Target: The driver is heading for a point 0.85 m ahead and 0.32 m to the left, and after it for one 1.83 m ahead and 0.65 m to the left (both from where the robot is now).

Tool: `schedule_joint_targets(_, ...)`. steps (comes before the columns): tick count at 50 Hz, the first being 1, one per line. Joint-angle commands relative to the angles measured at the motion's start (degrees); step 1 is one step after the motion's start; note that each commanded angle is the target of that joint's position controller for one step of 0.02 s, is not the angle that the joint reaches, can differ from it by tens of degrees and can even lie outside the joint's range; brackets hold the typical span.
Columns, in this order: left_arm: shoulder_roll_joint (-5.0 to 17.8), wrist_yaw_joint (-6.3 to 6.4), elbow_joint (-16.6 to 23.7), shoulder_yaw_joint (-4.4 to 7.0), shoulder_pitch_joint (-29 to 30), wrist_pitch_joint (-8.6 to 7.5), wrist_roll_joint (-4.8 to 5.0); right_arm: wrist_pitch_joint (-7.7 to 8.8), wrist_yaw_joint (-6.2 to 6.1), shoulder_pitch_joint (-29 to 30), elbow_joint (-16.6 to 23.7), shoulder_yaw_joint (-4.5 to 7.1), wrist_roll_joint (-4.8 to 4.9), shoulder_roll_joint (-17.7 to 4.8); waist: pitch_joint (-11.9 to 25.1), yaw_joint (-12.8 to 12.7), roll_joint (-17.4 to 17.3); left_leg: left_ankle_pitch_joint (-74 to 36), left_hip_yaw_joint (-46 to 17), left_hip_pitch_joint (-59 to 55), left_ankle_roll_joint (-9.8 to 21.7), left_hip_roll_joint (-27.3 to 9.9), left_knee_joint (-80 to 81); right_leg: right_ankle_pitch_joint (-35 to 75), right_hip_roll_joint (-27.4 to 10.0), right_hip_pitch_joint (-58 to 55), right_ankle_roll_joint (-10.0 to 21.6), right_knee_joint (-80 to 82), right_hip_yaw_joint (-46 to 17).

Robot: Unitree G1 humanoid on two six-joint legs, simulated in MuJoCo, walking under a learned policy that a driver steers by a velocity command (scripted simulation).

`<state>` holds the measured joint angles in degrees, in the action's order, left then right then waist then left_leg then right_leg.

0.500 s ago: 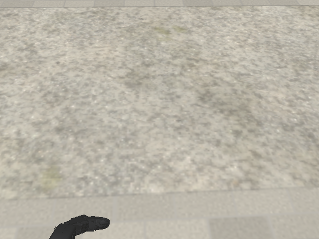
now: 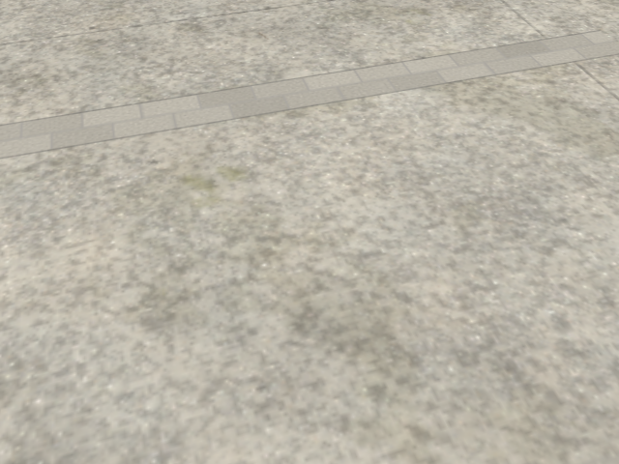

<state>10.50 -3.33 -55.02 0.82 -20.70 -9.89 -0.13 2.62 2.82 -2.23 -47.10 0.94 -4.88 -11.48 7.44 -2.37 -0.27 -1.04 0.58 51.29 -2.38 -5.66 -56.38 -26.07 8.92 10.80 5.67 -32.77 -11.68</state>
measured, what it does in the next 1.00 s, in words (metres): walks ahead, turning left: left foot, then right foot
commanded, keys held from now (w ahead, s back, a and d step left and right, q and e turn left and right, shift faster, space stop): w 0.14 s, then w+q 0.86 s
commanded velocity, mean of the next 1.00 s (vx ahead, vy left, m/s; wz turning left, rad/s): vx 0.50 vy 0.00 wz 0.32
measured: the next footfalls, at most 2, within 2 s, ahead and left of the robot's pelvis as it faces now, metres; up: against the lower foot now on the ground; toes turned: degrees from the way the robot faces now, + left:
left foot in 0.10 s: +0.22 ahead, +0.14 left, +0.00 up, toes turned +3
right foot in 0.62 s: +0.52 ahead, -0.04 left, +0.00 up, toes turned +13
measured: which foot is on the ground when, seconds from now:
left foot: up 0.00-0.08, down 0.10-0.62, up 0.64-1.00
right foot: down 0.00-0.14, up 0.16-0.60, down 0.62-1.00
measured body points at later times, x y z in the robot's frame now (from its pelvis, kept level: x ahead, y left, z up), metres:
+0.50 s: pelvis +0.26 +0.07 +0.02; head +0.30 +0.08 +0.47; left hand +0.49 +0.29 -0.06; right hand +0.26 -0.17 -0.11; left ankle +0.18 +0.14 -0.72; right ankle +0.46 -0.09 -0.67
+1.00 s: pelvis +0.52 +0.11 +0.01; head +0.54 +0.13 +0.46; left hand +0.44 +0.40 -0.11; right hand +0.83 -0.01 -0.05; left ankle +0.60 +0.31 -0.68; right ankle +0.48 -0.05 -0.72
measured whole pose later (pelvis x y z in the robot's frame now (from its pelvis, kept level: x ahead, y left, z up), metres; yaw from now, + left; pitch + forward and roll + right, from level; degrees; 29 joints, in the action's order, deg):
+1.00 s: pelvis +0.52 +0.11 +0.01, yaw +23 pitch +4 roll -3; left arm 15.4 1.0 -48.2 5.7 -17.9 -4.4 0.2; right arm 1.1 1.3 -3.7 -35.7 4.3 1.1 -15.3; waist 0.6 -4.8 -2.4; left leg 5.9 -1.2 41.3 1.3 -6.9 -46.7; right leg -18.6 -1.9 3.5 -2.4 -19.2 10.6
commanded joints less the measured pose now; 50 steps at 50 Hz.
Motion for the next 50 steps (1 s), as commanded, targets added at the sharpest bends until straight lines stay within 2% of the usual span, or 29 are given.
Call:
schedule_joint_targets(1,8.5,-0.43,1.3,2.07,-1.7,0.02,0.54,0.77,0.07,14.5,8.4,1.15,0.65,-4.0,-7.6,-0.8,5.6,3.7,2.4,-10.4,0.7,1.5,12.2,34.5,-16.8,3.2,8.3,9.9,-10.8)
schedule_joint_targets(4,11.6,-0.06,1.7,3.40,1.7,0.70,-0.03,2.49,-0.99,10.3,7.5,2.34,3.11,-6.4,-5.3,1.7,5.8,4.4,4.9,-20.1,3.9,4.7,23.4,55.2,-17.7,-5.1,5.8,5.0,-9.3)
schedule_joint_targets(5,10.7,-0.47,2.0,3.42,1.2,0.95,-1.06,3.72,-1.76,2.9,5.0,3.16,4.19,-7.9,0.0,3.2,3.7,0.5,5.6,-32.4,5.9,5.7,22.8,63.9,-14.2,-4.7,3.4,-1.4,-5.7)
schedule_joint_targets(6,4.5,-0.16,1.9,1.99,-4.5,0.81,-2.61,4.72,-2.04,-7.3,2.3,3.53,3.80,-9.1,11.7,3.6,-3.5,-9.9,0.1,-55.7,12.6,0.2,16.7,54.0,-9.0,4.3,0.4,-14.9,-3.8)
schedule_joint_targets(7,2.0,-0.20,2.5,1.07,-11.4,0.67,-3.14,4.82,-1.51,-20.2,-0.5,3.54,3.50,-9.2,23.8,6.0,-19.4,-1.2,-24.6,-81.2,25.3,-10.8,24.7,19.8,0.3,24.8,-4.5,-31.4,-0.7)
schedule_joint_targets(8,5.8,-0.58,4.9,2.58,2.0,1.83,-2.77,3.85,-2.08,-30.6,-5.8,2.94,1.13,-6.3,12.5,12.8,-18.2,13.4,-38.8,-77.9,24.0,-12.5,37.6,-4.3,3.2,40.3,-4.3,-46.6,2.0)
schedule_joint_targets(9,5.2,-0.29,7.9,3.01,9.6,2.38,-1.61,3.98,-2.88,-26.5,-5.8,3.82,0.60,-8.9,-0.2,11.5,-8.5,26.5,-35.0,-64.8,18.2,-12.7,40.8,3.7,-1.5,45.9,-1.3,-54.3,0.9)
schedule_joint_targets(10,5.2,0.67,7.1,2.68,10.2,2.72,-1.10,3.72,-3.49,-17.8,-4.5,3.31,0.86,-6.8,-3.4,7.7,-3.0,27.0,-29.6,-52.5,17.3,-11.9,41.5,11.2,-5.9,43.8,0.2,-53.4,1.1)
schedule_joint_targets(11,3.7,1.47,6.3,2.06,9.1,2.75,-2.73,3.41,-3.29,-13.3,-3.9,1.82,1.26,-1.8,-2.0,4.7,-1.0,21.9,-25.6,-46.3,17.6,-11.1,42.4,16.1,-9.0,40.1,1.0,-50.6,1.2)
schedule_joint_targets(12,3.0,1.75,6.3,1.72,10.0,3.12,-4.26,3.31,-2.96,-10.6,-3.5,1.11,2.22,1.2,-2.4,3.0,-0.3,18.4,-22.5,-41.9,18.0,-9.8,44.6,16.9,-11.3,37.3,0.7,-47.7,2.6)
schedule_joint_targets(13,1.7,2.00,7.0,1.34,10.9,3.67,-4.74,3.34,-2.81,-8.3,-3.1,0.99,2.87,1.5,-1.3,1.4,-1.1,15.1,-19.8,-39.5,18.0,-8.0,45.3,14.9,-12.3,35.3,0.0,-45.3,4.1)
schedule_joint_targets(14,5.1,3.38,12.0,2.26,13.0,3.12,1.37,4.12,-3.01,-11.5,-3.4,1.64,5.70,-3.5,-5.1,0.8,-0.6,14.2,-17.9,-38.1,17.5,-6.8,46.2,15.3,-13.4,34.7,-1.8,-44.0,7.1)
schedule_joint_targets(15,5.0,3.97,12.6,2.04,14.8,3.13,1.56,4.55,-3.07,-11.8,-4.1,1.75,6.06,-3.8,-5.7,0.5,-0.6,12.8,-16.1,-37.8,16.7,-6.2,46.5,16.2,-14.8,37.1,-2.8,-40.2,7.2)
schedule_joint_targets(16,4.7,4.34,13.6,1.92,16.0,3.13,0.63,4.65,-3.18,-12.6,-3.9,1.93,6.05,-4.6,-6.6,0.7,-0.4,10.7,-15.1,-37.3,16.5,-5.7,46.9,17.7,-15.6,38.3,-4.1,-36.2,7.7)
schedule_joint_targets(19,3.2,4.34,15.7,1.48,20.1,3.02,-0.52,3.98,-3.81,-14.4,-2.6,2.67,5.32,-6.3,-6.0,2.2,-1.5,2.8,-10.0,-33.0,15.1,-2.3,46.8,27.2,-14.6,31.7,-7.0,-21.1,9.8)
schedule_joint_targets(22,2.8,4.21,17.7,1.48,26.2,3.36,0.58,3.48,-4.20,-18.8,-2.3,3.30,6.23,-7.1,-5.7,4.9,-2.3,0.1,-9.2,-33.9,14.4,-1.1,45.9,31.4,-11.2,24.2,-8.4,-7.3,10.6)
schedule_joint_targets(26,4.1,3.02,20.1,1.98,31.4,2.75,1.42,1.53,-4.60,-24.2,-2.2,3.86,6.77,-6.7,-6.2,7.4,-4.1,0.9,-15.0,-46.1,14.6,-3.8,38.9,28.2,-9.5,25.5,-7.9,2.7,9.2)
schedule_joint_targets(29,7.2,2.63,19.5,3.47,26.3,1.67,1.41,0.55,-5.15,-22.2,-0.2,4.64,6.42,-7.9,-3.8,3.5,-6.3,-6.2,-17.5,-46.3,13.1,-3.0,30.8,22.3,-7.7,13.9,-5.5,9.0,9.8)
schedule_joint_targets(30,9.8,2.99,17.8,4.54,18.8,1.38,0.47,0.80,-5.05,-20.0,1.5,4.67,6.10,-7.7,1.1,0.0,-6.3,-10.5,-16.1,-42.6,11.4,-0.3,23.4,23.3,-9.7,2.3,-3.2,7.5,8.7)
schedule_joint_targets(31,13.9,3.80,16.4,5.79,6.7,1.35,-0.53,1.29,-4.93,-16.1,4.4,4.08,5.34,-5.8,9.6,-5.8,-2.0,-1.2,-12.4,-31.3,9.0,3.2,7.8,25.9,-20.1,-15.9,1.2,3.7,-0.3)
schedule_joint_targets(32,17.1,4.16,15.7,6.53,1.8,1.96,-0.97,2.49,-4.57,-24.3,5.9,2.63,5.57,-1.3,17.8,-2.9,15.0,29.5,-6.9,-9.2,5.0,9.6,-10.5,25.6,-34.0,-37.5,11.4,5.2,-23.3)
schedule_joint_targets(33,12.9,4.63,15.6,5.80,0.1,2.57,-0.29,3.18,-4.20,-24.4,5.3,3.04,7.08,-5.2,18.2,-4.2,16.5,33.9,-9.5,-1.3,4.2,6.7,-20.5,14.1,-35.6,-37.5,13.6,10.1,-32.9)
schedule_joint_targets(34,9.3,5.16,16.2,5.02,3.2,3.15,-0.17,2.74,-4.32,-19.1,6.0,4.14,7.40,-8.3,10.0,-4.8,10.5,28.4,-8.5,2.3,3.4,4.2,-24.9,11.9,-33.1,-31.1,10.8,11.2,-24.0)
schedule_joint_targets(35,8.0,5.20,16.5,4.61,6.4,3.61,-0.30,2.19,-4.44,-14.7,7.2,4.55,6.66,-8.6,4.6,-3.4,5.0,23.2,-6.5,1.1,3.2,1.8,-24.4,15.0,-30.7,-22.0,8.6,12.5,-15.8)
schedule_joint_targets(36,7.0,4.79,16.2,4.31,9.4,3.88,-0.52,1.64,-4.42,-12.1,8.6,4.81,5.84,-8.1,0.3,-1.4,3.1,20.5,-6.3,-2.0,3.2,0.4,-22.1,18.0,-28.2,-12.8,7.2,14.9,-10.9)
schedule_joint_targets(38,5.8,3.93,15.5,4.05,12.5,4.07,-0.98,0.14,-3.87,-13.1,9.9,4.78,6.17,-5.7,-5.2,2.5,5.7,20.1,-6.3,-7.3,3.1,-1.3,-19.1,20.7,-24.8,-1.3,5.3,19.2,-2.5)
schedule_joint_targets(41,7.8,3.87,13.9,4.93,12.4,3.75,-0.83,-0.90,-3.55,-11.0,11.8,4.36,6.05,-4.8,-7.1,3.5,5.2,16.3,-5.9,-6.8,1.9,-2.3,-13.8,26.4,-24.5,2.1,5.7,22.2,5.0)
schedule_joint_targets(45,11.3,4.55,12.6,5.94,11.0,3.99,-0.62,-0.83,-2.24,-5.4,13.1,3.46,5.72,-4.6,-6.8,2.3,3.8,5.1,-3.9,-10.2,2.2,-2.7,-0.2,27.6,-23.3,1.5,3.9,21.6,13.3)
schedule_joint_targets(50,15.3,4.56,11.5,7.35,7.5,4.66,1.20,-1.01,-0.85,2.4,16.3,3.82,6.24,-6.4,-8.1,-0.4,4.6,8.4,0.6,-14.4,5.1,-0.1,13.7,25.3,-25.3,-5.2,1.5,19.0,16.2)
